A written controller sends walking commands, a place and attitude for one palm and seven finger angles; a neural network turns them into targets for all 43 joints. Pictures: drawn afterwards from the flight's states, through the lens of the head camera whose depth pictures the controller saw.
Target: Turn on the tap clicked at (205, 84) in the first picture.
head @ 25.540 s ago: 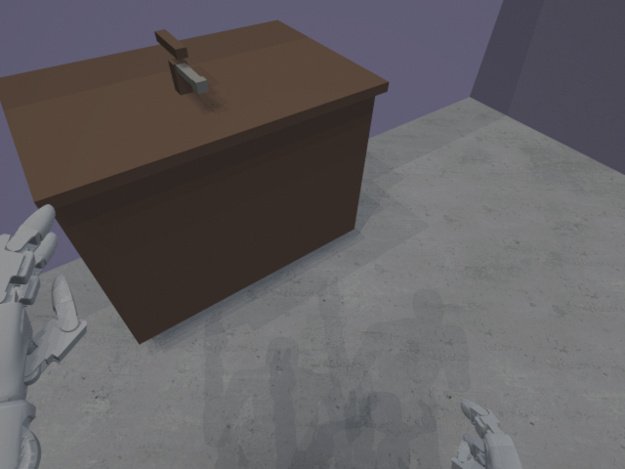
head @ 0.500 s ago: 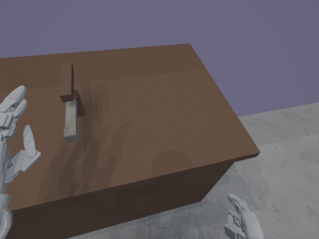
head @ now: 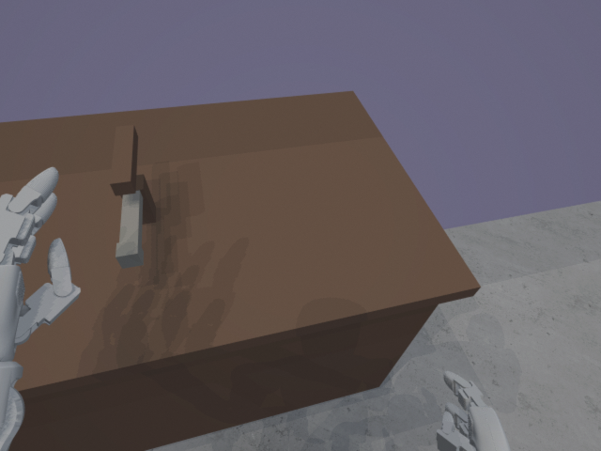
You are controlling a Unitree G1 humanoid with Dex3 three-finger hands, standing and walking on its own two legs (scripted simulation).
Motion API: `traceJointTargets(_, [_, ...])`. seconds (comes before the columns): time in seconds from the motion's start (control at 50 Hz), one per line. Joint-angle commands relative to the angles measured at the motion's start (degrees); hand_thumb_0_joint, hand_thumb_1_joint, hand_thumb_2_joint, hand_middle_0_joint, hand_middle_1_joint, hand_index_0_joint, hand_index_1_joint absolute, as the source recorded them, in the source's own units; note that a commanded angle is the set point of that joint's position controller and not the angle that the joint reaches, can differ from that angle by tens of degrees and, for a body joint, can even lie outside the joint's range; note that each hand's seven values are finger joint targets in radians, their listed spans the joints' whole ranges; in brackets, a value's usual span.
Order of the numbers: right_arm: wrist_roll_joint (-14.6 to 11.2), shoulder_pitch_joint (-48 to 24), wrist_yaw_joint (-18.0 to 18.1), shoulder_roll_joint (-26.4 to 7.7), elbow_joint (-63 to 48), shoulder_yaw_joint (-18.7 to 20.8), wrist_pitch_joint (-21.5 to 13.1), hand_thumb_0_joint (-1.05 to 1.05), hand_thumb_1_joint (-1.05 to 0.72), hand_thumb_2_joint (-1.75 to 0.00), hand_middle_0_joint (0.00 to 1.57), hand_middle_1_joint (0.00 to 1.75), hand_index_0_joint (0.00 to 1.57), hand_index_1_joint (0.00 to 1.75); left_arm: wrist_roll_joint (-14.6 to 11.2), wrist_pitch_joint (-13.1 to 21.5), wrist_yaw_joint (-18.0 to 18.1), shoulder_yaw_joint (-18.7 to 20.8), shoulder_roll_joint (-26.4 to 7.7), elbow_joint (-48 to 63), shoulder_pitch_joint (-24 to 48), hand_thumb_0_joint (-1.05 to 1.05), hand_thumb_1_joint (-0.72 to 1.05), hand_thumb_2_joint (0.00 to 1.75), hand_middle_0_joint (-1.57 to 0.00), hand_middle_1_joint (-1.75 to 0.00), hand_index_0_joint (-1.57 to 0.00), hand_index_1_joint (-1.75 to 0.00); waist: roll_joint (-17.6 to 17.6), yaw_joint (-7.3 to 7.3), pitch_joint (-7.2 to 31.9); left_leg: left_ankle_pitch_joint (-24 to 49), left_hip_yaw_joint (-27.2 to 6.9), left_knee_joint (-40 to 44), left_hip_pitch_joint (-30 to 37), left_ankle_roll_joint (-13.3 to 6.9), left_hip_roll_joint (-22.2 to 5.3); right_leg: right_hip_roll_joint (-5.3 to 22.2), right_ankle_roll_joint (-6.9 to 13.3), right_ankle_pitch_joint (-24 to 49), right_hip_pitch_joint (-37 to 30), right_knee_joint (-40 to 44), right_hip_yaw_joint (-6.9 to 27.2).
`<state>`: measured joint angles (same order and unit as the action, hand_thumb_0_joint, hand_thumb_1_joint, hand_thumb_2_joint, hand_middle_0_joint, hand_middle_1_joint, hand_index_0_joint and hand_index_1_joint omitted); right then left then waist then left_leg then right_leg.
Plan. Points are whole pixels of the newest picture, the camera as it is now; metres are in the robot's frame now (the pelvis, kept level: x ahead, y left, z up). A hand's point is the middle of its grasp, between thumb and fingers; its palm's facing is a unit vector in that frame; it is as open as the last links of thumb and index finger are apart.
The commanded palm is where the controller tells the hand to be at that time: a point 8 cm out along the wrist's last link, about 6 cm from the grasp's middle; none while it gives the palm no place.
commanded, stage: come to a stop and stand still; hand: left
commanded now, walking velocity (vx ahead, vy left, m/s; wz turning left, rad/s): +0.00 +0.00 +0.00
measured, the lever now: (130, 254) +0.34 +0.28 +0.05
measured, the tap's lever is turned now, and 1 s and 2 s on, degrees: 0 0 0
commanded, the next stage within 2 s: look again from close up in 0.90 s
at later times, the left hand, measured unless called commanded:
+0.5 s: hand (63, 289) +0.22 +0.26 +0.16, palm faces +0.41 -0.86 -0.31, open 7.4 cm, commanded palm +0.16 +0.28 +0.17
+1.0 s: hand (68, 289) +0.22 +0.26 +0.16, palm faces +0.37 -0.86 -0.35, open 7.4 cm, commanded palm +0.16 +0.29 +0.17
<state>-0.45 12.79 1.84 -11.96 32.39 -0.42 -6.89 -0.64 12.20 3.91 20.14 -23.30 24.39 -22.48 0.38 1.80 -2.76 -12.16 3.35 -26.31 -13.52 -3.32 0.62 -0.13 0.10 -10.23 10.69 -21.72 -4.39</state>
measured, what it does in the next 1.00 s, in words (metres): stands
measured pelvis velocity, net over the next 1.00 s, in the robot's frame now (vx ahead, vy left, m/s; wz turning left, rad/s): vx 0.01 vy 0.01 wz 0.01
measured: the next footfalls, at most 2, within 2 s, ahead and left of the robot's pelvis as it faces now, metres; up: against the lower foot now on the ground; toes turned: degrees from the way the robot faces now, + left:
none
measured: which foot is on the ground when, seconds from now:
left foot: down 0.00-1.00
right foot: down 0.00-1.00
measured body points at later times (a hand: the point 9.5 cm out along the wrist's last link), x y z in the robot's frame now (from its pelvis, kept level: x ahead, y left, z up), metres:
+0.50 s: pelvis +0.00 +0.00 +0.00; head +0.02 +0.03 +0.45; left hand +0.19 +0.30 +0.18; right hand +0.17 -0.22 -0.07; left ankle +0.02 +0.08 -0.74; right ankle +0.02 -0.12 -0.74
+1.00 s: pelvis +0.01 +0.01 +0.00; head +0.03 +0.03 +0.45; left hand +0.20 +0.30 +0.18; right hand +0.19 -0.21 -0.07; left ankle +0.02 +0.08 -0.74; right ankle +0.02 -0.12 -0.74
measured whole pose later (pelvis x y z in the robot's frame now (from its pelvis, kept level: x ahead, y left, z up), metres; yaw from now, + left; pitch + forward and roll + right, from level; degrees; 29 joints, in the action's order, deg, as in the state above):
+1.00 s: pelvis +0.01 +0.01 +0.00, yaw +0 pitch -1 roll -1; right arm -0.6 11.0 1.6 -10.9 33.0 -1.5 -7.0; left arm -3.2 13.0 5.5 19.7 -21.2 26.5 -24.2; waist 1.6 1.7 -3.4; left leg -12.1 3.3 -25.1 -12.6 -3.8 1.7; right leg 0.9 -0.6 -10.8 10.2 -21.7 -4.4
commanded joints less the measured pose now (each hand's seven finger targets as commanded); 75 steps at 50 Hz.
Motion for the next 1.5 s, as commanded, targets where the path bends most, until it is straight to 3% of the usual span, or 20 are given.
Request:
traceJointTargets(0.0, [0.3,-2.4,0.2,-6.9,-7.8,3.2,-5.6,0.0,-0.9,-0.9,0.2,0.3,0.2,0.3,-1.0,5.7,-0.4,9.2,-8.8,-6.1,11.1,0.0,0.9,0.9,-0.2,-0.3,-0.2,-0.3,-3.7,1.79,11.2,10.6,-4.8,1.2,5.5,2.4,-3.7,6.2,2.6,10.0,0.8,2.3,13.1])
traceJointTargets(0.04, [-1.0,-4.5,-1.5,-6.1,-7.6,2.9,-6.0,0.0,-0.9,-0.9,0.2,0.3,0.2,0.3,-3.5,6.8,-0.4,1.3,-1.1,5.6,3.0,0.0,0.9,0.9,-0.2,-0.3,-0.2,-0.3,-12.3,0.59,13.7,12.5,-5.8,4.7,5.7,1.7,-5.4,4.9,1.8,6.3,-3.7,-2.9,7.3])
traceJointTargets(0.06, [-0.6,-4.1,-2.1,-7.4,-8.2,3.2,-6.0,0.0,-0.9,-0.9,0.2,0.3,0.2,0.3,-2.9,6.7,0.1,1.5,-3.5,10.5,2.4,0.0,0.9,0.9,-0.2,-0.3,-0.2,-0.3,-11.1,0.97,12.4,12.0,-6.8,5.3,3.3,1.4,-6.5,4.2,1.3,5.0,-3.8,-4.0,6.7])
traceJointTargets(0.12, [-0.4,-4.6,-2.1,-7.1,-8.5,2.8,-5.8,0.0,-0.9,-0.9,0.2,0.3,0.2,0.3,-2.8,6.5,1.6,5.3,-7.6,11.4,-0.7,0.0,0.9,0.9,-0.2,-0.3,-0.2,-0.3,-0.3,1.14,9.4,0.2,-7.9,6.8,-4.3,1.5,-6.1,3.9,0.7,0.4,-5.6,-2.3,6.4])
traceJointTargets(0.16, [-0.6,-5.3,-1.3,-6.9,-8.6,2.4,-5.4,0.0,-0.9,-0.9,0.2,0.3,0.2,0.3,-3.1,6.6,2.1,7.9,-9.2,10.9,0.5,0.0,0.9,0.9,-0.2,-0.3,-0.2,-0.3,2.7,0.56,7.6,-3.6,-8.1,7.0,-4.6,1.7,-5.4,3.9,0.7,-2.3,-3.3,-0.7,5.6])
traceJointTargets(0.22, [-0.5,-5.3,0.0,-6.6,-8.5,2.2,-5.7,0.0,-0.9,-0.9,0.2,0.3,0.2,0.3,-3.4,7.4,2.2,9.8,-11.1,10.5,4.9,0.0,0.9,0.9,-0.2,-0.3,-0.2,-0.3,1.3,-0.02,5.4,-7.5,-8.4,6.6,-4.1,1.4,-4.6,4.4,0.9,-6.5,-0.2,2.2,7.7])
traceJointTargets(0.24, [-0.6,-6.3,0.3,-6.6,-8.3,2.0,-5.7,0.0,-0.9,-0.9,0.2,0.3,0.2,0.3,-3.2,7.5,2.3,10.5,-12.3,12.5,7.3,0.0,0.9,0.9,-0.2,-0.3,-0.2,-0.3,-2.2,-0.2,5.3,-7.0,-8.3,6.7,-3.0,1.4,-4.4,4.4,1.1,-6.2,0.5,2.2,7.6])
traceJointTargets(0.34, [-0.6,-6.2,0.1,-6.1,-7.4,1.7,-7.3,0.0,-0.9,-0.9,0.2,0.3,0.2,0.3,-2.7,8.0,2.2,5.9,-8.0,13.9,8.9,0.0,0.9,0.9,-0.2,-0.3,-0.2,-0.3,-7.0,-0.01,7.6,-4.8,-8.5,7.6,-1.1,1.4,-4.9,3.6,1.1,-1.7,-2.6,0.5,6.3])
traceJointTargets(0.48, [-0.1,-5.1,-0.5,-6.8,-6.7,2.1,-6.5,0.0,-0.9,-0.9,0.2,0.3,0.2,0.3,-2.4,6.4,2.5,4.4,-6.0,11.0,4.8,0.0,0.9,0.9,-0.2,-0.3,-0.2,-0.3,-2.6,-0.1,7.3,2.6,-8.0,6.8,-1.0,2.5,-4.6,3.4,0.8,3.7,-3.9,1.3,5.8])
traceJointTargets(0.54, [-0.3,-6.4,-0.2,-6.6,-7.1,2.0,-5.8,0.0,-0.9,-0.9,0.2,0.3,0.2,0.3,-2.3,6.1,2.8,7.1,-8.4,12.7,4.2,0.0,0.9,0.9,-0.2,-0.3,-0.2,-0.3,-3.5,-0.11,8.2,5.7,-7.7,6.4,0.2,2.9,-4.5,3.3,0.8,5.9,-4.4,1.1,5.4])
traceJointTargets(0.74, [-0.3,-6.6,0.2,-6.6,-8.3,1.9,-4.4,0.0,-0.9,-0.9,0.2,0.3,0.2,0.3,-2.9,5.2,2.6,7.0,-8.0,16.2,1.5,0.0,0.9,0.9,-0.2,-0.3,-0.2,-0.3,-5.6,-0.27,10.4,15.4,-7.6,5.6,3.4,4.2,-5.2,3.0,0.7,10.2,-5.3,-0.3,4.0])
traceJointTargets(1.1, [-0.3,-6.5,0.7,-7.0,-8.5,2.2,-3.0,0.0,-0.9,-0.9,0.2,0.3,0.2,0.3,-2.6,4.3,2.8,5.5,-7.0,14.7,2.3,0.0,0.9,0.9,-0.2,-0.3,-0.2,-0.3,-4.0,-0.55,7.9,2.6,-8.2,8.3,-0.2,3.1,-5.2,3.3,0.8,4.4,-5.6,2.1,4.7])
traceJointTargets(1.32, [-0.3,-6.4,0.9,-7.1,-8.4,2.3,-2.9,0.0,-0.9,-0.9,0.2,0.3,0.2,0.3,-2.8,3.9,2.9,5.8,-7.3,14.3,1.1,0.0,0.9,0.9,-0.2,-0.3,-0.2,-0.3,-2.6,-0.49,8.5,3.0,-8.2,7.6,0.2,2.6,-4.8,3.7,0.8,5.0,-5.9,2.9,5.0])
traceJointTargets(1.34, [-4.8,4.7,5.2,-11.0,-15.5,-7.7,-0.1,0.0,-0.9,-0.9,0.2,0.3,0.2,0.3,-0.3,10.8,3.9,18.5,-49.3,36.6,54.3,0.0,0.9,0.9,-0.2,-0.3,-0.2,-0.3,-18.7,-5.52,7.5,-8.0,-10.1,6.6,-13.9,0.9,-3.8,-2.0,-3.0,-6.4,-11.1,-7.8,4.5])
traceJointTargets(1.36, [2.1,-6.3,3.8,-6.8,-5.4,3.2,-1.6,0.0,-0.9,-0.9,0.2,0.3,0.2,0.3,3.4,-1.1,0.7,16.1,-20.4,1.7,34.5,0.0,0.9,0.9,-0.2,-0.3,-0.2,-0.3,-14.0,2.99,15.7,9.3,-5.9,3.7,6.0,6.3,-1.9,-1.8,3.4,-0.5,-1.3,-7.8,0.8])
traceJointTargets(1.38, [0.5,-3.6,0.8,-10.1,-6.8,2.9,-2.7,0.0,-0.9,-0.9,0.2,0.3,0.2,0.3,-4.0,-5.2,-0.8,7.3,-13.6,-1.8,22.4,0.0,0.9,0.9,-0.2,-0.3,-0.2,-0.3,-9.9,1.3,15.3,23.7,-8.2,3.4,10.3,8.6,-2.4,-2.1,3.3,2.7,3.5,-6.9,-2.1])
traceJointTargets(1.4, [0.4,-5.6,0.6,-12.2,-6.0,3.5,-3.4,0.0,-0.9,-0.9,0.2,0.3,0.2,0.3,-6.5,-7.5,-3.3,10.3,-11.7,2.5,21.9,0.0,0.9,0.9,-0.2,-0.3,-0.2,-0.3,-7.6,2.79,18.9,25.1,-6.6,1.4,15.2,7.4,-2.9,-2.3,2.3,4.8,5.4,-5.6,-0.6])
traceJointTargets(1.42, [-0.3,-6.8,0.9,-11.9,-5.8,3.0,-3.4,0.0,-0.9,-0.9,0.2,0.3,0.2,0.3,-8.9,-10.7,-5.2,10.3,-12.4,1.5,17.1,0.0,0.9,0.9,-0.2,-0.3,-0.2,-0.3,-6.7,3.48,18.2,25.1,-5.9,1.0,14.3,6.7,-2.1,-1.7,2.3,6.3,3.6,-5.5,-1.0])
traceJointTargets(1.44, [-1.9,-9.7,0.0,-10.2,-6.1,1.4,-3.2,0.0,-0.9,-0.9,0.2,0.3,0.2,0.3,-10.6,-14.2,-6.8,4.9,-4.1,-2.0,10.3,0.0,0.9,0.9,-0.2,-0.3,-0.2,-0.3,-4.9,3.24,13.8,21.8,-5.8,1.4,12.3,6.7,-2.2,-2.3,2.1,5.2,5.0,-5.7,-1.7])
traceJointTargets(1.48, [-1.8,-10.4,-0.5,-11.6,-6.0,1.6,-3.0,0.0,-0.9,-0.9,0.2,0.3,0.2,0.3,-8.5,-16.1,-8.0,4.6,-7.5,3.0,9.0,0.0,0.9,0.9,-0.2,-0.3,-0.2,-0.3,-2.3,2.81,10.1,16.1,-5.9,1.8,7.2,5.1,-1.8,-1.6,1.7,6.5,5.0,-6.1,-2.5])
